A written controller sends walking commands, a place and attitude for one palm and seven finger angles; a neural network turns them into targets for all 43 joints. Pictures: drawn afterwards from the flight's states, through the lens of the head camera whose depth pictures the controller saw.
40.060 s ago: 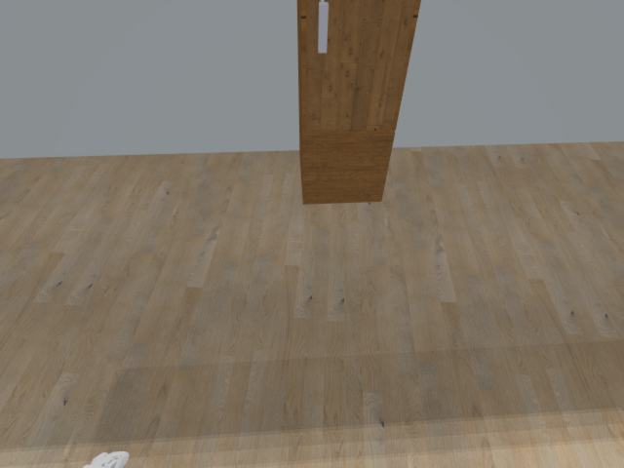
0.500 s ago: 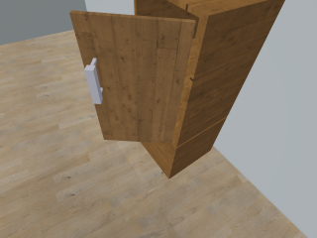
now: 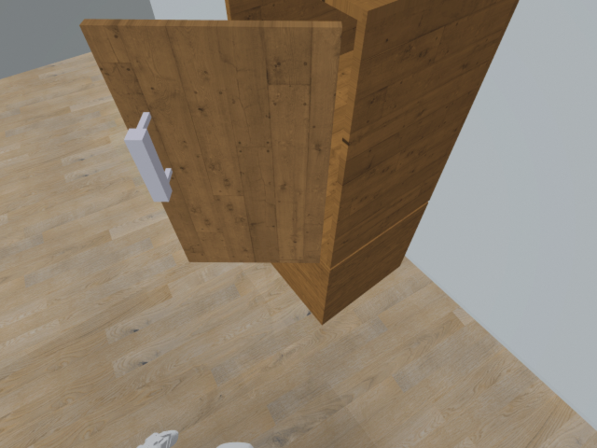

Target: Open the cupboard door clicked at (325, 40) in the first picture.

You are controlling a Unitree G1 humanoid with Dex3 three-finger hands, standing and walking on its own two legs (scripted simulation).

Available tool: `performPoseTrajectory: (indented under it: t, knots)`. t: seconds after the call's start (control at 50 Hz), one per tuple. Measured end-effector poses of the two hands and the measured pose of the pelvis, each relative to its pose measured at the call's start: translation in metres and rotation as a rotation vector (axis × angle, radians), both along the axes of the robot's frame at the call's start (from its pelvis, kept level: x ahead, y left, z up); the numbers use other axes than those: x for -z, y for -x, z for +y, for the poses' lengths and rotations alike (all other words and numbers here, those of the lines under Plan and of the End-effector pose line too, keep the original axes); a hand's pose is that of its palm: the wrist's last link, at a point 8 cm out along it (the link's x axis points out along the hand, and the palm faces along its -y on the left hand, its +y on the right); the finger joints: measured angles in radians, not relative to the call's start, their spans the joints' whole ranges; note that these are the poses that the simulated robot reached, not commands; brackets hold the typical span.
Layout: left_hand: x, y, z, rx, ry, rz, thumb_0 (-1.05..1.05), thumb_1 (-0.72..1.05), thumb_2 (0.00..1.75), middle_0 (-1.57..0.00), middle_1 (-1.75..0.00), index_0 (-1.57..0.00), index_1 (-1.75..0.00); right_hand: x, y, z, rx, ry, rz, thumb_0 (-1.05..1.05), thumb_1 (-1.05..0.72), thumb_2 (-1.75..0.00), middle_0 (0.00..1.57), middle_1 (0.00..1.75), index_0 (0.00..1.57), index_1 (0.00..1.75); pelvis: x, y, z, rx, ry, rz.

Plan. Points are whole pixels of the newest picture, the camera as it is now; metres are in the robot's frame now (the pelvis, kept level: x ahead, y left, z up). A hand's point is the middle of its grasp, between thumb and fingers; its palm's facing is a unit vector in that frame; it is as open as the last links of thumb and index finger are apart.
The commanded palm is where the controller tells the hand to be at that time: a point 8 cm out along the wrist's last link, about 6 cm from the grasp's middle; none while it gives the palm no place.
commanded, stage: come to a stop and stand still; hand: left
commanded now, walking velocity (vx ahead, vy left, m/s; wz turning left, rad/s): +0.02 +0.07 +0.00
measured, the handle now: (154, 158) +0.53 +0.28 +0.05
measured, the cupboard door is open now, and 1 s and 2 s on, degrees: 52 52 52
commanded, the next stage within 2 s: look again from close up in 0.68 s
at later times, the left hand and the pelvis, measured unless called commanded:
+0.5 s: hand out of the picture -0.04 +0.19 -0.17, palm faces +0.02 -0.98 -0.20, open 7.4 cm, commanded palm none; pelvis -0.03 +0.01 +0.01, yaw -1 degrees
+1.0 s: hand out of the picture +0.02 +0.20 -0.16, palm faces -0.02 -0.97 -0.23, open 7.4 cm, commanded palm none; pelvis -0.02 +0.02 +0.00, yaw -1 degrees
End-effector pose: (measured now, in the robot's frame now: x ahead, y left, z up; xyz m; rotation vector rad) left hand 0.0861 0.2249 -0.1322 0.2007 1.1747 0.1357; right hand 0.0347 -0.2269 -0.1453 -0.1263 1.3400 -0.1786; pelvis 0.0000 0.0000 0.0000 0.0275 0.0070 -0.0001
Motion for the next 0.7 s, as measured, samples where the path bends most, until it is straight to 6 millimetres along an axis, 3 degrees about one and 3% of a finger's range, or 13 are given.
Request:
performPoseTrajectory:
  t: [0.1,0.24,0.46,0.58,0.7]
  knots:
    - [0.011,0.022,0.012,-0.026,0.03,0.015,0.0,0.91,0.9,-0.2,-0.3,-0.21,-0.3,-0.011,-0.012,0.001,-0.028,0.043,-0.084,0.01,-0.92,-0.9,0.19,0.3,0.2,0.3,0.003,0.009,0.009,0.003,0.015,-0.005]
    - [0.015,0.062,0.029,-0.069,0.041,0.091,0.0,0.91,0.9,-0.2,-0.3,-0.21,-0.3,-0.018,0.009,0.02,-0.052,0.049,-0.071,0.0,-0.92,-0.9,0.19,0.3,0.2,0.3,-0.001,0.015,0.02,0.007,0.018,-0.018]
    - [0.004,0.128,0.013,-0.068,0.033,0.231,0.0,0.91,0.9,-0.2,-0.3,-0.2,-0.3,-0.008,0.031,0.015,-0.032,0.005,-0.039,0.01,-0.94,-0.9,0.2,0.3,0.21,0.3,-0.006,0.027,0.015,0.014,0.019,-0.015]
    - [0.008,0.138,0.008,-0.049,0.035,0.226,0.0,0.9,0.9,-0.2,-0.3,-0.21,-0.3,-0.004,0.044,0.013,-0.033,-0.003,-0.035,0.01,-0.92,-0.9,0.2,0.3,0.2,0.3,-0.001,0.034,0.017,0.007,0.039,-0.019]
    - [0.006,0.122,0.017,-0.039,0.02,0.185,0.0,0.9,0.9,-0.2,-0.3,-0.21,-0.3,0.0,0.059,0.025,-0.032,-0.028,-0.014,0.0,-0.91,-0.9,0.19,0.3,0.2,0.3,-0.001,0.032,0.021,0.003,0.03,-0.017]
